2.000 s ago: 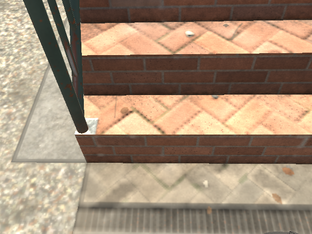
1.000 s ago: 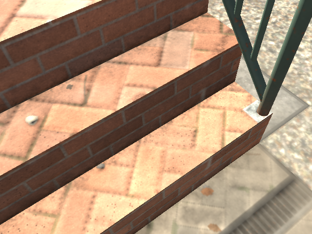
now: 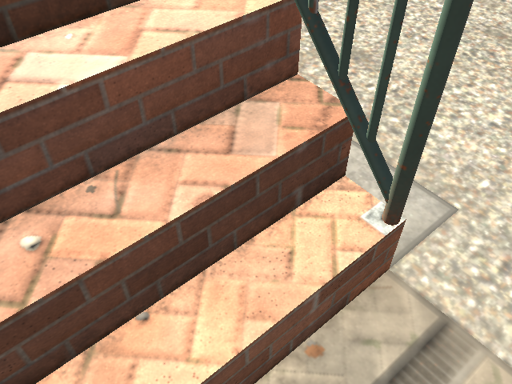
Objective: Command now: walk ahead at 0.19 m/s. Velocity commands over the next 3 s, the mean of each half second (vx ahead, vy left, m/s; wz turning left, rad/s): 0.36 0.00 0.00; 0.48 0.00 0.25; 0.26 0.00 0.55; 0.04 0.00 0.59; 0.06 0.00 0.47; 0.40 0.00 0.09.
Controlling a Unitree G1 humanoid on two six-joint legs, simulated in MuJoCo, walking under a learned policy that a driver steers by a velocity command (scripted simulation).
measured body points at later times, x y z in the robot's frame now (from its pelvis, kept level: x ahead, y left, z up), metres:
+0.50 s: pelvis +0.14 +0.01 +0.00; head +0.17 +0.02 +0.45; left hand +0.33 +0.23 -0.13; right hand +0.04 -0.21 -0.14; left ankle +0.02 +0.11 -0.74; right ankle +0.26 -0.09 -0.71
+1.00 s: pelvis +0.30 -0.03 -0.01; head +0.30 -0.02 +0.44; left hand +0.32 +0.22 -0.15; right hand +0.40 -0.25 -0.15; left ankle +0.26 +0.05 -0.70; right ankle +0.29 -0.08 -0.74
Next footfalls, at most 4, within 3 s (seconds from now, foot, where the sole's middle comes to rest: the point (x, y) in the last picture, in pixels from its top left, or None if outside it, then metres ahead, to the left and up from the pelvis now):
0.58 right None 0.32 -0.08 -0.78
1.04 left None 0.29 0.04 -0.78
1.58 right None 0.38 -0.13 -0.78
2.04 left None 0.15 -0.06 -0.78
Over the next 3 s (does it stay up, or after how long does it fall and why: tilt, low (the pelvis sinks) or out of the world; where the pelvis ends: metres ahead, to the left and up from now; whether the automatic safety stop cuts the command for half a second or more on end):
stays up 0.23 -0.07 0.00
